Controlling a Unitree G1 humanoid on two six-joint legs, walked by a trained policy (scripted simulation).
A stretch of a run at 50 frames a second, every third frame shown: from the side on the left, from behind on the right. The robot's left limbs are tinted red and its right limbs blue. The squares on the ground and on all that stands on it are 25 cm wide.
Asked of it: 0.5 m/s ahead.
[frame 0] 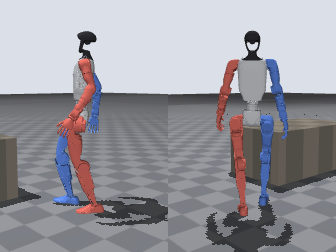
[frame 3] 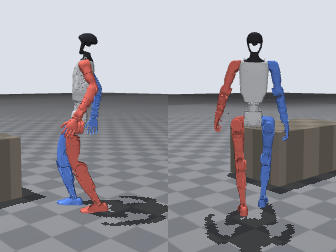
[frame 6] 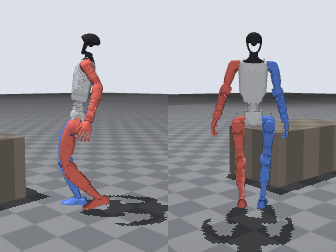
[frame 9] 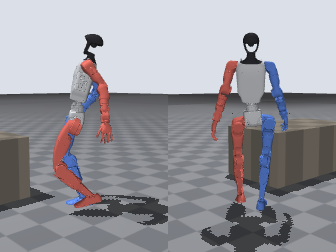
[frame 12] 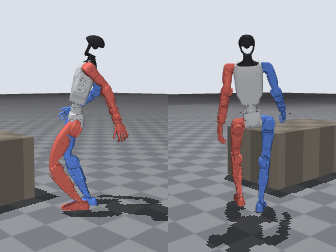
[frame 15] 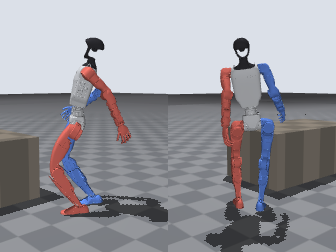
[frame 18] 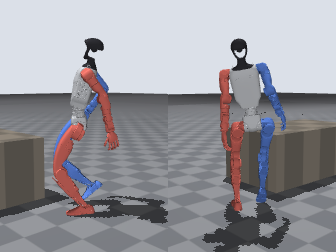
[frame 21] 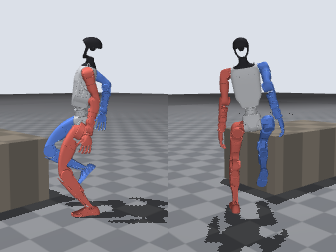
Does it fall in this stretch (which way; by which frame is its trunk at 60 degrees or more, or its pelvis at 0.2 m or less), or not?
no
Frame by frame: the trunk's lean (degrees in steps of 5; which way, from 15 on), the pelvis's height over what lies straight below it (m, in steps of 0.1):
0: 5, 0.8
3: 10, 0.8
6: 10, 0.8
9: 15 backward, 0.8
12: 20 backward, 0.7
15: 20 backward, 0.7
18: 20 backward and to its left, 0.7
21: 15 backward and to its left, 0.7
